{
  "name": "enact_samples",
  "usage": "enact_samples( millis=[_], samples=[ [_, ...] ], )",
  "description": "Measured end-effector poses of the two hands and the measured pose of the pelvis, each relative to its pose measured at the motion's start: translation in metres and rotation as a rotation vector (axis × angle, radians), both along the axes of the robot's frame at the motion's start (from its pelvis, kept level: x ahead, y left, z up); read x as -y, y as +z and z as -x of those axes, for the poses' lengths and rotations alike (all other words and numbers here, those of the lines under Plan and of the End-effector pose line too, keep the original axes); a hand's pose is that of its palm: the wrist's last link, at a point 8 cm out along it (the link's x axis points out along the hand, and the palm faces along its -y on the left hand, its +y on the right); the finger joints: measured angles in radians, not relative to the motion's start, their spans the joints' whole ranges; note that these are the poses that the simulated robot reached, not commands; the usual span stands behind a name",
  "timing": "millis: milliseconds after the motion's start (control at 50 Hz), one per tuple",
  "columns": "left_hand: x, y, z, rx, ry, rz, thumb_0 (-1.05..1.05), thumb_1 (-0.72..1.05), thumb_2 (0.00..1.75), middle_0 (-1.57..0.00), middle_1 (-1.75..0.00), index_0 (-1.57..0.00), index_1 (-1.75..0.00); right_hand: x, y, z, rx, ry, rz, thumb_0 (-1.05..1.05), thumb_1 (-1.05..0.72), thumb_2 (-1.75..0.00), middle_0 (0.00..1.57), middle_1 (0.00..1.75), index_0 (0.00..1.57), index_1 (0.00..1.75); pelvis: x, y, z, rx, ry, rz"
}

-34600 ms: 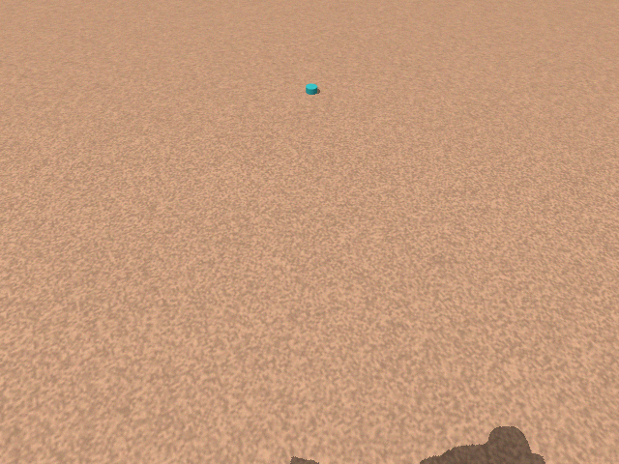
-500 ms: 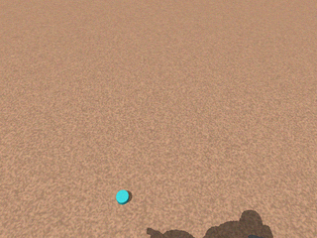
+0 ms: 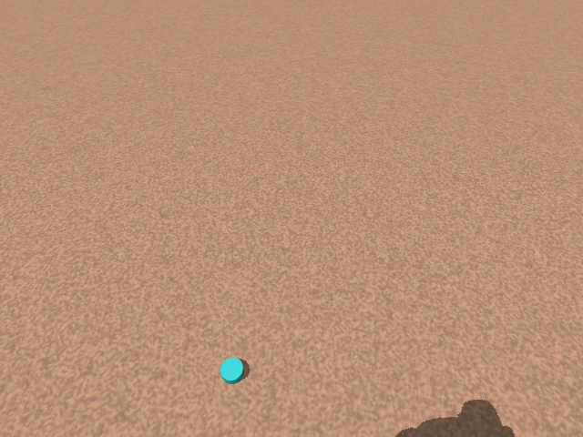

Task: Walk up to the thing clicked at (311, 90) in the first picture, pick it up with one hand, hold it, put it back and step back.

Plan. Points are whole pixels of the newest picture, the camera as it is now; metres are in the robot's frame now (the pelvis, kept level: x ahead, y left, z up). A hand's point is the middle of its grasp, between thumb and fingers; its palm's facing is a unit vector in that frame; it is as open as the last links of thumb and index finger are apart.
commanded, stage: stand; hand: left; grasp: from above
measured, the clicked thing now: (232, 370) +0.47 +0.21 -0.76
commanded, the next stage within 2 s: step back in 1.62 s
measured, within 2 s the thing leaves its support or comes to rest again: neither
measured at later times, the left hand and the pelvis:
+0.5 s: hand out of the picture +0.07 +0.23 -0.16, palm faces +0.01 -0.94 -0.34, open 7.4 cm; pelvis +0.01 -0.01 +0.00, yaw +0 degrees
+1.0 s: hand out of the picture +0.09 +0.23 -0.15, palm faces +0.01 -0.94 -0.34, open 7.4 cm; pelvis +0.02 -0.02 +0.00, yaw +0 degrees
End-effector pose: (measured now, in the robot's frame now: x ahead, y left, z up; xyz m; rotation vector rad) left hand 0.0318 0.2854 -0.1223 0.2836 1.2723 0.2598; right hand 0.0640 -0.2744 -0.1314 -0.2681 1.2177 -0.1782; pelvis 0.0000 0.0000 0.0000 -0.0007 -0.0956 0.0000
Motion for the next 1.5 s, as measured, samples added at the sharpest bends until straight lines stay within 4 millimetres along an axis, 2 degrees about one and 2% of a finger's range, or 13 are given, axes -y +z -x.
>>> enact_samples(
  millis=[380,740,1220,1500],
  samples=[
    [0.012,0.002,-0.018,-0.002,-0.021,0.011,0.01,0.90,0.90,-0.20,-0.30,-0.20,-0.30,0.021,0.001,0.016,-0.067,-0.016,0.014,0.00,-0.91,-0.90,0.21,0.30,0.20,0.30,0.012,0.002,-0.002,-0.015,-0.004,0.001],
    [0.017,0.005,-0.046,0.029,-0.039,0.017,0.01,0.90,0.90,-0.20,-0.30,-0.20,-0.30,0.021,0.003,-0.005,-0.041,-0.008,0.007,0.00,-0.91,-0.90,0.21,0.30,0.20,0.30,0.015,0.004,-0.013,-0.027,-0.010,0.000],
    [0.010,0.008,-0.059,0.033,-0.048,0.005,0.01,0.90,0.90,-0.20,-0.30,-0.20,-0.30,0.031,0.008,-0.022,-0.030,0.000,0.029,0.00,-0.91,-0.90,0.21,0.30,0.20,0.30,0.016,0.005,-0.022,-0.041,-0.010,-0.001],
    [0.012,0.009,-0.065,0.045,-0.060,0.005,0.01,0.90,0.90,-0.20,-0.30,-0.20,-0.30,0.034,0.009,-0.024,-0.021,0.000,0.030,0.00,-0.91,-0.90,0.21,0.30,0.20,0.30,0.018,0.005,-0.024,-0.040,-0.013,-0.002]
  ],
)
